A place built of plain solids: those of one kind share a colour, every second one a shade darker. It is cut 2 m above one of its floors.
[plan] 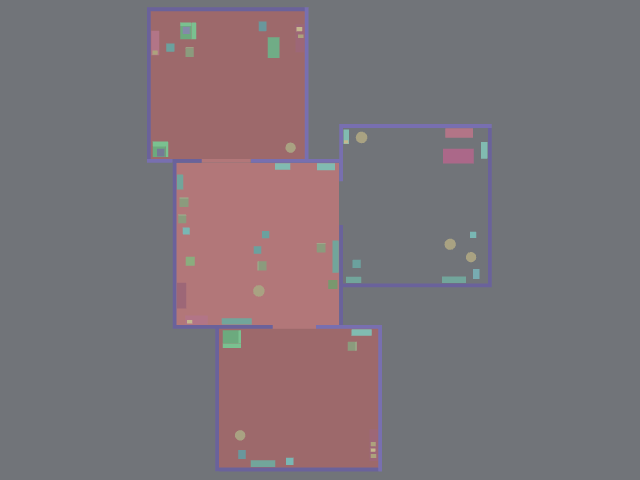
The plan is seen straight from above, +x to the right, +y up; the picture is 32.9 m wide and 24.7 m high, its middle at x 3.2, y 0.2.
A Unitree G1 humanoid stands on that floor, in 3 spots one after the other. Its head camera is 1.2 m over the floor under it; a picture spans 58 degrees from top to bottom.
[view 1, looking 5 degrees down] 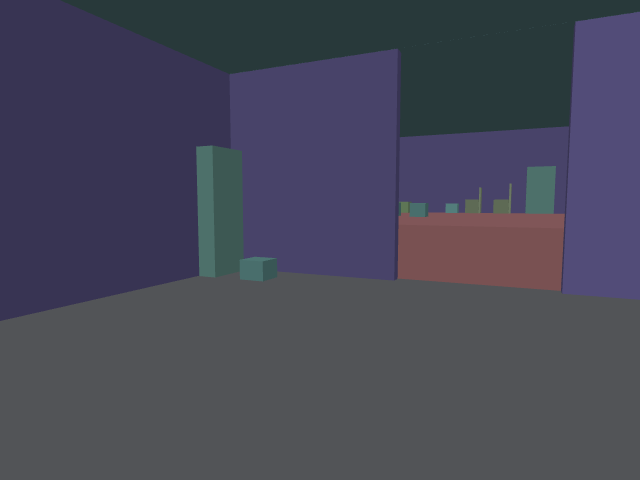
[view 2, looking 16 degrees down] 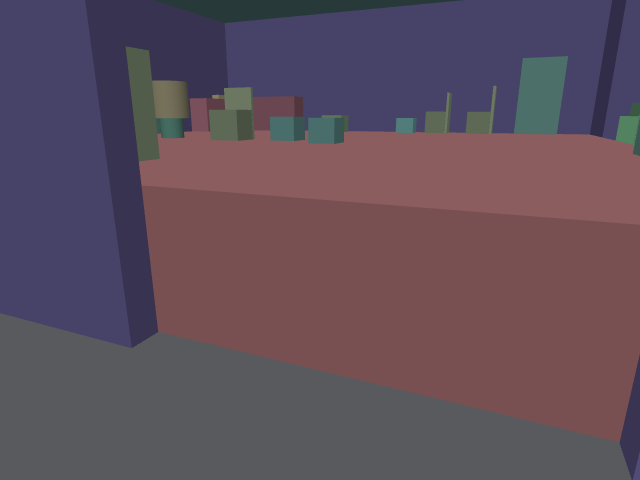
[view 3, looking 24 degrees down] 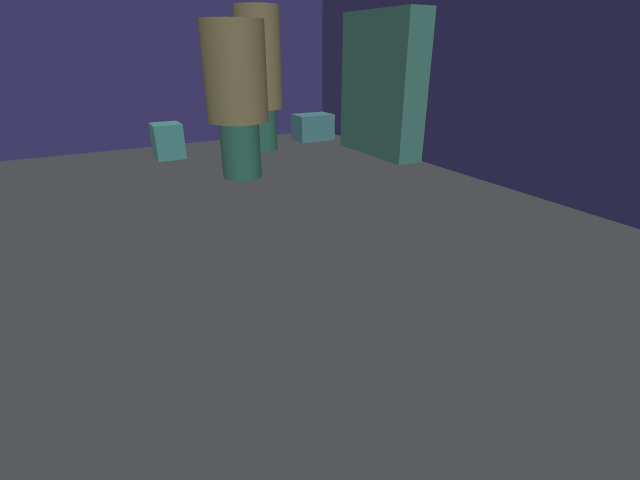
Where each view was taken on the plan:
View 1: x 10.81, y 2.71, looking -155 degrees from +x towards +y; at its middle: wall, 7.12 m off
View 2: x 5.90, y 2.71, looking -157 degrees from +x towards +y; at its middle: floor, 1.94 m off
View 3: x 5.76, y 1.38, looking -29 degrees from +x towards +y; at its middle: ground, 2.95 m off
